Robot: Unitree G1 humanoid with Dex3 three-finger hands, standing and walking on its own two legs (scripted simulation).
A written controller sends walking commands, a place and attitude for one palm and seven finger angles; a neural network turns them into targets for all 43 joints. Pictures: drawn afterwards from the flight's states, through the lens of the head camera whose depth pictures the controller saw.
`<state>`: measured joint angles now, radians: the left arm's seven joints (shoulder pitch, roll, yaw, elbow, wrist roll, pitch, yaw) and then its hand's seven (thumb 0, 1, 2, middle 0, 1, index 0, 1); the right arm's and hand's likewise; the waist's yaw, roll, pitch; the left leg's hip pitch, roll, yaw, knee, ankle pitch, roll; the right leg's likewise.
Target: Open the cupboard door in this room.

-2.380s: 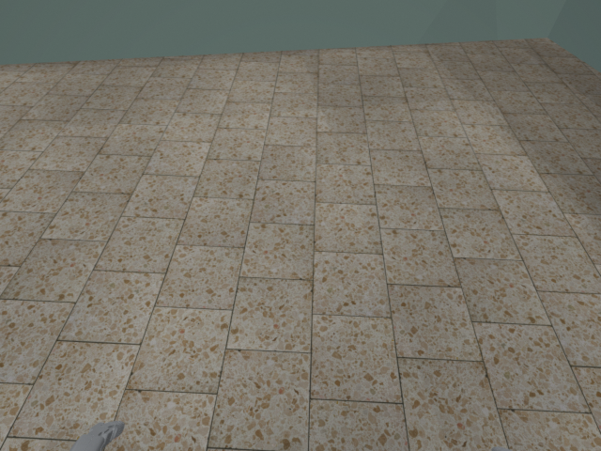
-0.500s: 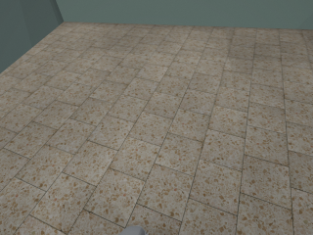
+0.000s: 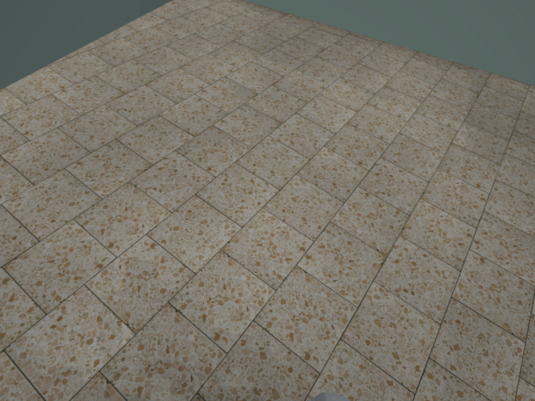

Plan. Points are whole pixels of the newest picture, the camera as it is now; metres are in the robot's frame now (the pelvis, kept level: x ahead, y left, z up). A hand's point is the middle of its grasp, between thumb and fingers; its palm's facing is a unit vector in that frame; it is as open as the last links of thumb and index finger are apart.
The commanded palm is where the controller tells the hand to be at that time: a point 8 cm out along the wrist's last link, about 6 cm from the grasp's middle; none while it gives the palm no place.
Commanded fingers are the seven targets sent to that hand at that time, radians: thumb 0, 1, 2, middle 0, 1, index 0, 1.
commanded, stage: turn or walk to find it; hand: left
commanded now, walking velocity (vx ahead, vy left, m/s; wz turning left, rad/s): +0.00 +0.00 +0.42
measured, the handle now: out of the picture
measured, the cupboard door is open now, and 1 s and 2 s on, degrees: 0 0 0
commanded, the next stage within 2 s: stand and wait in 1.24 s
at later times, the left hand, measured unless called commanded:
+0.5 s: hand out of the picture +0.01 +0.15 -0.15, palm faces +0.23 -0.93 -0.28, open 7.3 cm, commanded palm none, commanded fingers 0.00 0.90 0.90 -0.20 -0.30 -0.20 -0.30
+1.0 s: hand out of the picture -0.13 +0.21 -0.18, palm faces +0.47 -0.85 -0.24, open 7.3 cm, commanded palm none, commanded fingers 0.00 0.90 0.90 -0.20 -0.30 -0.20 -0.30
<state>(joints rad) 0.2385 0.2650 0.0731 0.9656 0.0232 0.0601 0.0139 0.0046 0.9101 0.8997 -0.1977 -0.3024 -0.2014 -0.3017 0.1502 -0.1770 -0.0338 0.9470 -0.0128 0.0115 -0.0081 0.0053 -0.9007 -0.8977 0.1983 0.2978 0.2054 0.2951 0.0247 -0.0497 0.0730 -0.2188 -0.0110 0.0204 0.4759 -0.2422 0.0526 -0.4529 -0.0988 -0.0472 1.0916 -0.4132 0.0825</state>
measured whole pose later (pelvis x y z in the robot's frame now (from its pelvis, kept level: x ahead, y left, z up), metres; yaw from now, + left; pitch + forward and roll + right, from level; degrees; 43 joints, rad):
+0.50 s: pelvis -0.03 -0.06 +0.00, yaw +13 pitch -1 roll +2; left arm 0.22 0.16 0.03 0.91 0.02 0.02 0.02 0.00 0.91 0.90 -0.20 -0.30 -0.20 -0.30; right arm 0.28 -0.25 -0.10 1.00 -0.02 0.08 0.02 0.01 -0.90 -0.90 0.20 0.30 0.20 0.29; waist -0.03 0.05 0.04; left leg -0.51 -0.01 -0.04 1.15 -0.33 -0.05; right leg -0.20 -0.05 -0.13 0.48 -0.26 -0.03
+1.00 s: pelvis -0.08 -0.01 +0.00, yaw +24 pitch -1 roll -1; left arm 0.24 0.27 0.08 0.98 0.02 0.06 0.01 0.00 0.91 0.90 -0.20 -0.30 -0.20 -0.30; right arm 0.16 -0.17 -0.04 0.95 -0.01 0.01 -0.01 0.01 -0.90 -0.90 0.20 0.30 0.20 0.29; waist 0.03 -0.05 0.06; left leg -0.20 -0.01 0.02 0.46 -0.24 0.04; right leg -0.46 -0.11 -0.05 1.08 -0.40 0.08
